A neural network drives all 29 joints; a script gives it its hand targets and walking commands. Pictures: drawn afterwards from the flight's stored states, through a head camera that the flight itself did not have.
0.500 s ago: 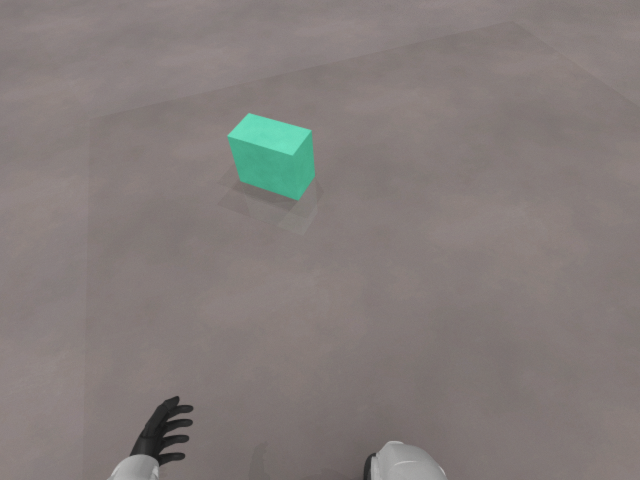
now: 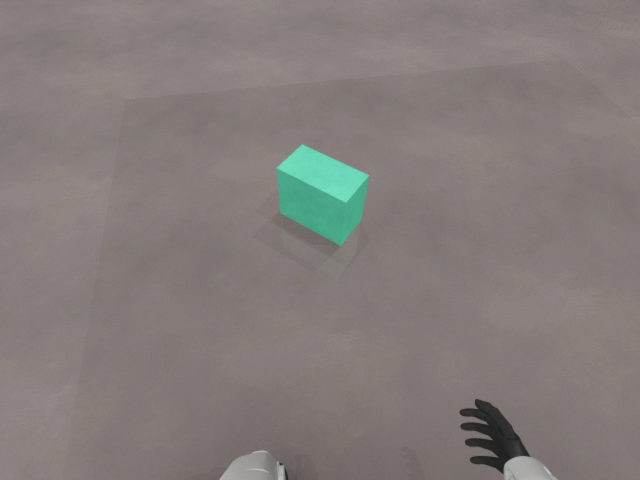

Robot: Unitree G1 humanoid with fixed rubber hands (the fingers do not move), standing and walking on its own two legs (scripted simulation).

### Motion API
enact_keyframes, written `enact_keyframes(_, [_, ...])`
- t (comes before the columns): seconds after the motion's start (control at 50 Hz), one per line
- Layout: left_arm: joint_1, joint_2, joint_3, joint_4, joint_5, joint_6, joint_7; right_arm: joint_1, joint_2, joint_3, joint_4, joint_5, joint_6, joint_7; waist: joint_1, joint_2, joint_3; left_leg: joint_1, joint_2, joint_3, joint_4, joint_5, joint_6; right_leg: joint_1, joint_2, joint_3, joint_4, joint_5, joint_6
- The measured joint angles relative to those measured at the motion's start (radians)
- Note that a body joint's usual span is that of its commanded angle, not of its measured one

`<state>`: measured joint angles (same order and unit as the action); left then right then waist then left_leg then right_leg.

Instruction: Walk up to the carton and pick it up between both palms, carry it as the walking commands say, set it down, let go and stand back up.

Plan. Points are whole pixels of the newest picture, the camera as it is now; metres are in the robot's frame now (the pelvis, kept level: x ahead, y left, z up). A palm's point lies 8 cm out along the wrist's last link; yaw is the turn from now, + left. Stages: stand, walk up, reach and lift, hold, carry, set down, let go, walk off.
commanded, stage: walk up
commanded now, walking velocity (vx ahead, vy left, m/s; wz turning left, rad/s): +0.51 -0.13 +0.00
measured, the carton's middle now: (321, 195) +1.11 +0.05 -0.63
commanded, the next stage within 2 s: none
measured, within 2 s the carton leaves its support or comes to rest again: neither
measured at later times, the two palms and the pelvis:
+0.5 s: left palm (237, 279) +0.41 +0.18 -0.11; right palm out of the picture +0.12 -0.26 -0.13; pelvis +0.24 -0.05 +0.00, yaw +0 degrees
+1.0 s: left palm (199, 329) +0.32 +0.22 -0.10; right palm (447, 207) +0.60 -0.21 -0.11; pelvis +0.45 +0.00 +0.02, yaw +1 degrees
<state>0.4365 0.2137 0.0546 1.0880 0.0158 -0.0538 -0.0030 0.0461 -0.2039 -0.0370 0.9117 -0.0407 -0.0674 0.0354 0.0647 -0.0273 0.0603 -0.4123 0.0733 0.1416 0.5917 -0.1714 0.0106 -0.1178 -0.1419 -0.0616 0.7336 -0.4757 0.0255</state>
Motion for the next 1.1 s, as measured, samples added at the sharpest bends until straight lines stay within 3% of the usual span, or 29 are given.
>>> enact_keyframes(0.06, [-0.083, 0.021, 0.004, -0.029, 0.005, 0.003, -0.001, 0.090, 0.001, 0.001, 0.036, 0.007, -0.009, -0.013, -0.023, -0.018, -0.004, 0.069, -0.004, 0.001, -0.028, -0.049, 0.012, -0.180, 0.044, 0.049, 0.361, 0.075, -0.024])
enact_keyframes(0.14, [-0.178, 0.039, 0.009, -0.072, 0.010, 0.020, -0.015, 0.227, 0.001, -0.007, 0.087, 0.019, -0.023, -0.022, -0.068, -0.031, -0.015, 0.190, -0.011, -0.004, -0.154, -0.041, 0.009, -0.338, 0.036, 0.026, 0.416, 0.224, -0.009])
enact_keyframes(0.24, [-0.281, 0.043, 0.006, -0.099, 0.013, 0.052, -0.039, 0.366, 0.014, -0.005, 0.135, 0.023, -0.032, -0.029, -0.116, -0.029, -0.013, 0.310, -0.006, -0.011, -0.249, -0.055, -0.003, -0.458, 0.023, 0.007, 0.308, 0.348, 0.017])
enact_keyframes(0.32, [-0.350, 0.028, -0.003, -0.118, 0.005, 0.061, -0.057, 0.432, 0.033, 0.000, 0.153, 0.017, -0.027, -0.035, -0.146, -0.021, -0.002, 0.396, 0.004, -0.014, -0.310, -0.075, -0.024, -0.473, 0.028, -0.010, 0.110, 0.430, 0.030])
enact_keyframes(0.42, [-0.416, -0.005, -0.013, -0.147, 0.004, 0.043, -0.060, 0.454, 0.039, 0.001, 0.173, 0.007, -0.017, -0.043, -0.161, 0.001, 0.003, 0.475, 0.014, -0.001, -0.335, -0.135, -0.062, -0.411, 0.046, -0.045, -0.130, 0.386, 0.018])
enact_keyframes(0.48, [-0.430, -0.011, -0.011, -0.157, 0.012, 0.015, -0.045, 0.460, 0.033, 0.002, 0.194, 0.007, -0.007, -0.046, -0.156, 0.016, -0.006, 0.467, 0.025, -0.003, -0.218, -0.240, -0.081, -0.321, 0.059, -0.072, -0.224, 0.348, -0.016])
enact_keyframes(0.52, [-0.423, -0.013, -0.002, -0.147, 0.026, -0.008, -0.027, 0.425, 0.024, 0.000, 0.195, 0.009, 0.002, -0.042, -0.141, 0.043, 0.002, 0.345, 0.046, -0.053, 0.077, -0.304, -0.046, -0.334, 0.072, -0.084, -0.159, 0.369, -0.061])
enact_keyframes(0.56, [-0.371, -0.011, -0.003, -0.132, 0.026, -0.010, -0.017, 0.371, 0.006, -0.007, 0.172, 0.008, 0.011, -0.037, -0.135, 0.059, 0.004, 0.200, 0.023, -0.116, 0.368, -0.279, -0.029, -0.308, 0.069, -0.091, -0.142, 0.308, -0.071])
enact_keyframes(0.62, [-0.272, -0.007, -0.002, -0.094, 0.019, -0.012, -0.007, 0.296, -0.023, -0.021, 0.142, 0.007, 0.019, -0.024, -0.102, 0.076, 0.006, 0.057, 0.019, -0.123, 0.514, -0.155, -0.028, -0.211, 0.067, -0.091, -0.222, 0.295, -0.058])
enact_keyframes(0.74, [-0.083, -0.003, -0.004, -0.040, 0.016, -0.032, -0.003, 0.188, -0.046, -0.033, 0.096, 0.004, 0.061, 0.005, -0.031, 0.077, 0.007, -0.116, 0.050, -0.103, 0.451, 0.018, -0.046, -0.058, 0.061, -0.083, -0.352, 0.288, -0.047])
enact_keyframes(0.84, [0.025, -0.028, -0.004, -0.010, 0.017, -0.032, 0.005, 0.107, -0.043, -0.031, 0.061, 0.006, 0.076, 0.021, 0.004, 0.071, 0.012, -0.165, 0.058, -0.085, 0.289, 0.100, -0.069, 0.038, 0.049, -0.076, -0.423, 0.268, -0.021])
enact_keyframes(0.92, [0.059, -0.050, -0.003, 0.005, 0.017, -0.026, 0.011, 0.047, -0.026, -0.020, 0.034, 0.013, 0.075, 0.026, 0.023, 0.065, 0.015, -0.137, 0.043, -0.058, 0.109, 0.118, -0.077, 0.095, 0.033, -0.077, -0.447, 0.235, 0.013])
enact_keyframes(0.98, [0.064, -0.050, -0.002, 0.014, 0.011, -0.017, 0.012, 0.015, -0.003, -0.008, 0.019, 0.016, 0.060, 0.018, 0.026, 0.051, 0.009, -0.076, 0.026, -0.035, -0.002, 0.061, -0.067, 0.122, 0.021, -0.083, -0.423, 0.183, 0.043])
enact_keyframes(1.02, [0.069, -0.045, 0.000, 0.024, 0.004, -0.008, 0.012, 0.011, 0.006, -0.002, 0.012, 0.013, 0.038, 0.005, 0.023, 0.041, -0.002, 0.002, 0.018, -0.016, -0.079, 0.044, -0.060, 0.113, 0.015, -0.078, -0.341, 0.113, 0.059])
enact_keyframes(1.04, [0.066, -0.041, 0.000, 0.029, 0.001, -0.004, 0.012, 0.014, 0.007, -0.003, 0.013, 0.007, 0.022, -0.004, 0.016, 0.036, -0.005, 0.021, 0.015, -0.011, -0.090, 0.082, -0.034, 0.084, 0.008, -0.072, -0.249, 0.063, 0.050])
enact_keyframes(1.1, [-0.010, -0.013, 0.008, 0.021, -0.001, 0.019, 0.018, 0.048, 0.025, -0.002, 0.035, 0.014, 0.007, -0.025, -0.002, -0.008, 0.009, 0.020, 0.009, -0.002, -0.012, 0.001, 0.013, -0.090, 0.035, 0.017, 0.163, -0.036, 0.017])
